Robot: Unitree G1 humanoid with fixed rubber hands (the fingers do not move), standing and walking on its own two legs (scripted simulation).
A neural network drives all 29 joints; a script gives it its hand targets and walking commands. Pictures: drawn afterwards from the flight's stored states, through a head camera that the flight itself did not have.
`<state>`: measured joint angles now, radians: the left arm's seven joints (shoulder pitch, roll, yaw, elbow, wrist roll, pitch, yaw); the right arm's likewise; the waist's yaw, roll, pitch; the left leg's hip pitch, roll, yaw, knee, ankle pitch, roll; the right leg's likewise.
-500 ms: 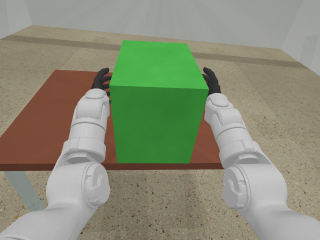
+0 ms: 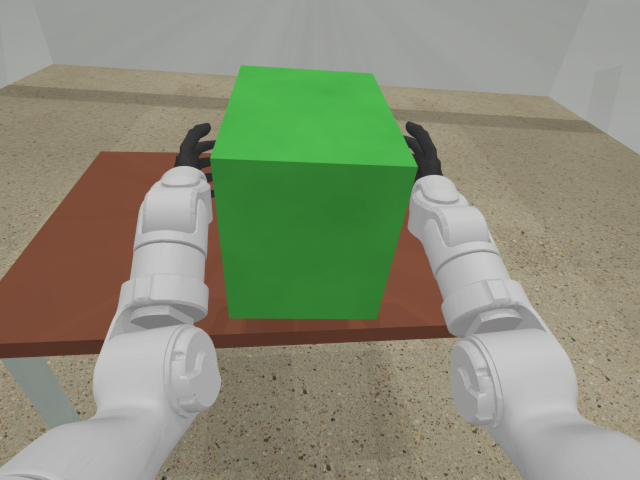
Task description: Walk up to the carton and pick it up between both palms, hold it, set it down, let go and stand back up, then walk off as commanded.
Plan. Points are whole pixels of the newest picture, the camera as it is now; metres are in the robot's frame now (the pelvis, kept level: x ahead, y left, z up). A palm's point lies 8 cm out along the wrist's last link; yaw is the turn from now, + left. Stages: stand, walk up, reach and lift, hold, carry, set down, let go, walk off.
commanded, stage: hold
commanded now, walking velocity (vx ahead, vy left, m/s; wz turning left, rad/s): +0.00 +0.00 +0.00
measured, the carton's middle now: (306, 187) +0.45 +0.02 +0.20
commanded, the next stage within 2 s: none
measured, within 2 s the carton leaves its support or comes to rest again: neither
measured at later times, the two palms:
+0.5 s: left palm (200, 179) +0.39 +0.15 +0.24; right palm (436, 184) +0.39 -0.13 +0.25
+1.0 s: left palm (203, 177) +0.39 +0.15 +0.24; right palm (441, 179) +0.38 -0.14 +0.26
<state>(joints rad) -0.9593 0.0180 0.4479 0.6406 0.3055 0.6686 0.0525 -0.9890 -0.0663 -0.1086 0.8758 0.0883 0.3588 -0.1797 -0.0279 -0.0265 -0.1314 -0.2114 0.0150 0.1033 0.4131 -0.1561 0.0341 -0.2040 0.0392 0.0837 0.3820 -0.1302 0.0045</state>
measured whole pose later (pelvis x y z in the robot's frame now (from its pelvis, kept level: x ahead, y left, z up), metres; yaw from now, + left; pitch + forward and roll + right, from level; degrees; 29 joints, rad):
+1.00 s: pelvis +0.00 +0.00 +0.00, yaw +0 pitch -3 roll -1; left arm -0.94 0.01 0.45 0.55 0.31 0.74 0.02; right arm -0.97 -0.07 -0.09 0.77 0.13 0.46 -0.21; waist -0.08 -0.03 -0.13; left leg -0.20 0.01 0.10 0.41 -0.16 0.04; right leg -0.19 0.04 0.08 0.38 -0.13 0.01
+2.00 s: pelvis +0.00 +0.00 +0.00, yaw +0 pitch -3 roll -1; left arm -0.93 0.01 0.45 0.54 0.31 0.75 0.01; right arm -0.97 -0.07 -0.08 0.75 0.14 0.46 -0.22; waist -0.08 -0.02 -0.13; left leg -0.20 0.01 0.10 0.41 -0.16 0.04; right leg -0.19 0.04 0.08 0.38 -0.13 0.01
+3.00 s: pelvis +0.00 +0.00 +0.00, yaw +0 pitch -3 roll -1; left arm -0.93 0.01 0.45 0.54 0.31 0.75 0.00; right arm -0.97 -0.07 -0.09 0.74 0.14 0.47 -0.22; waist -0.08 -0.03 -0.13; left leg -0.20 0.01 0.10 0.41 -0.16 0.04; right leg -0.19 0.04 0.08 0.38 -0.13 0.01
